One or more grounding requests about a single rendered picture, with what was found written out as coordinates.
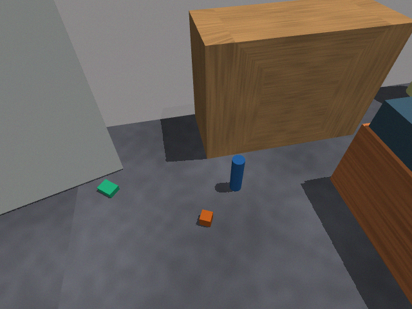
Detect bed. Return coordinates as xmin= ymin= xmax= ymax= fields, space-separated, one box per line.
xmin=330 ymin=97 xmax=412 ymax=305

